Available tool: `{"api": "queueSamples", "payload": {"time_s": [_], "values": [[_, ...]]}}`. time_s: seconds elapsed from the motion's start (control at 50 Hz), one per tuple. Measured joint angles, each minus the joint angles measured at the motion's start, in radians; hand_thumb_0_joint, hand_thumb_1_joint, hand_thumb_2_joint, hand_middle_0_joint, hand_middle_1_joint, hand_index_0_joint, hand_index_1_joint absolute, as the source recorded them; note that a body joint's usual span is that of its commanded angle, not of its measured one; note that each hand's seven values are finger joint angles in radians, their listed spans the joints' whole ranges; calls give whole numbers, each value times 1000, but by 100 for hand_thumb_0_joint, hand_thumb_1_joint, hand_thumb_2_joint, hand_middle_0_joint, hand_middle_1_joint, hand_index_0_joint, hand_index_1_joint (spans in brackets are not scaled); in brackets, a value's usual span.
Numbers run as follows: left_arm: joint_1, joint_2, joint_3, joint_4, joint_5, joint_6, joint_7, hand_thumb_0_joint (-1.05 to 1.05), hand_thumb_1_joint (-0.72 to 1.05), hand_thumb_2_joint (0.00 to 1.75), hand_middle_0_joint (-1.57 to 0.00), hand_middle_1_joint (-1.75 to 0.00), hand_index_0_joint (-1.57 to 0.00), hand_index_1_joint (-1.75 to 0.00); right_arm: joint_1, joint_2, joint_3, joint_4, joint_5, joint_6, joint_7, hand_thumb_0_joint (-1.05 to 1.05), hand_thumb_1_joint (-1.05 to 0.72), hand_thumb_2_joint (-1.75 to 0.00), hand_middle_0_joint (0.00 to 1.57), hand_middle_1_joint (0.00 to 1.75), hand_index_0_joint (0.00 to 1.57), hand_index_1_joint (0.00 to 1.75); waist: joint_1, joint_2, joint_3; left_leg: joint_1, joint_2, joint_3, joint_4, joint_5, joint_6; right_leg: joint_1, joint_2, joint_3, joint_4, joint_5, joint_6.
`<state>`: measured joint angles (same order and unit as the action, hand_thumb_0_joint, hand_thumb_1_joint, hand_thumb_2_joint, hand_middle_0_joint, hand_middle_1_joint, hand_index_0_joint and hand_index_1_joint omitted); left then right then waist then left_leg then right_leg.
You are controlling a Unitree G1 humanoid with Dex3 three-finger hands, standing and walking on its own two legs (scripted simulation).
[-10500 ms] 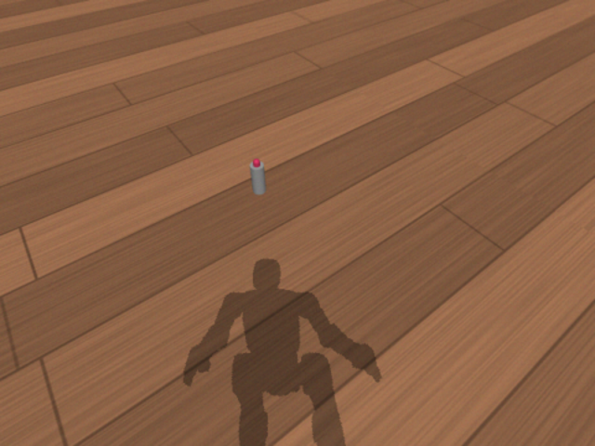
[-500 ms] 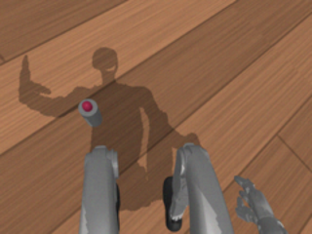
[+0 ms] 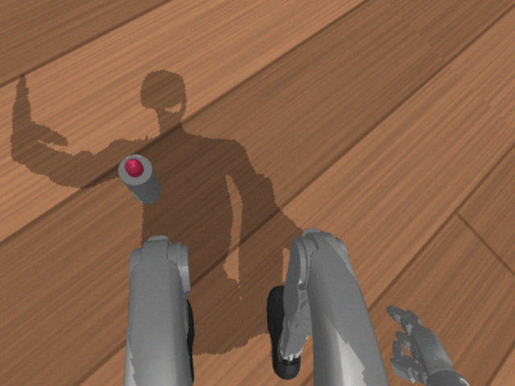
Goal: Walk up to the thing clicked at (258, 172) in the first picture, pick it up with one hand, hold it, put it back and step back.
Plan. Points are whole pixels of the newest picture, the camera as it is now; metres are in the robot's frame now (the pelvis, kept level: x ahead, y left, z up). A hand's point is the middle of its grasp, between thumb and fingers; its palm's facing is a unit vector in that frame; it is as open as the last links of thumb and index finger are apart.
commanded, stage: go down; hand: left
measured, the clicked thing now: (140, 179) +0.48 +0.22 -0.30
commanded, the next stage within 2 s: approach in 0.22 s
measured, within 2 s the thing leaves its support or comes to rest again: neither
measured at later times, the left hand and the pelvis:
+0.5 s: hand out of the picture +0.40 +0.40 -0.02, palm faces +0.17 -0.99 -0.04, open 17.7 cm; pelvis +0.00 +0.00 -0.02, yaw -1 degrees
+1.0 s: hand (79, 196) +0.42 +0.31 -0.23, palm faces +0.09 -0.99 +0.05, open 17.6 cm; pelvis -0.01 +0.01 -0.10, yaw -7 degrees
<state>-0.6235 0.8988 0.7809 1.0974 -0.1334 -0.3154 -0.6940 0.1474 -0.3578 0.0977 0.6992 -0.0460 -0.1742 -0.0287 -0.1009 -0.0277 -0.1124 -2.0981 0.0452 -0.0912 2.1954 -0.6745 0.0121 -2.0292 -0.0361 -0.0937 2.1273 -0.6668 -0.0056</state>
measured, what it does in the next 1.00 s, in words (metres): lowers itself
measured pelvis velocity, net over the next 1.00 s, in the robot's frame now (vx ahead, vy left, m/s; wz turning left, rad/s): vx -0.01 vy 0.01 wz -0.11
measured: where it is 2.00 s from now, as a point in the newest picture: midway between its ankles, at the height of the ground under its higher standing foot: (233, 353)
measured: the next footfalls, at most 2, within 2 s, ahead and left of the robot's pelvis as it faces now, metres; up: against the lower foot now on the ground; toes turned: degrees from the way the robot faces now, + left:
none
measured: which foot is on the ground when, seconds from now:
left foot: down 0.00-1.00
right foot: down 0.00-1.00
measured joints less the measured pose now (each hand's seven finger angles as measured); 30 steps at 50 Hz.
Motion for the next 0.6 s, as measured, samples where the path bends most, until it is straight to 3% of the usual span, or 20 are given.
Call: {"api": "queueSamples", "payload": {"time_s": [0.42, 0.5, 0.6], "values": [[-38, 17, 10, 28, -21, -28, -22, -1, -60, 3, -5, -5, -5, -5, -19, -12, 9, -14, -8, 9, 12, 1, -89, -90, 21, 30, 20, 30, -8, -3, 20, -34, -3, -5, 40, -1, 2, -30, -1, -2, 38, -3, 2], [-30, -2, -6, 67, -60, -81, -24, -1, -60, 2, -6, -5, -6, -5, -26, -14, 19, -15, -11, 0, 19, 1, -90, -90, 21, 30, 20, 30, -11, -6, 27, -50, 1, -8, 60, -3, 4, -46, 3, -3, 54, 1, 4], [-39, -41, -22, 123, -102, -204, -23, -1, -61, 1, -6, -6, -6, -6, -53, -15, 50, -16, -34, -16, 34, 1, -90, -89, 21, 30, 20, 30, -24, -37, 66, -83, 8, -22, 120, -8, 5, -78, 12, -12, 103, 5, 5]]}}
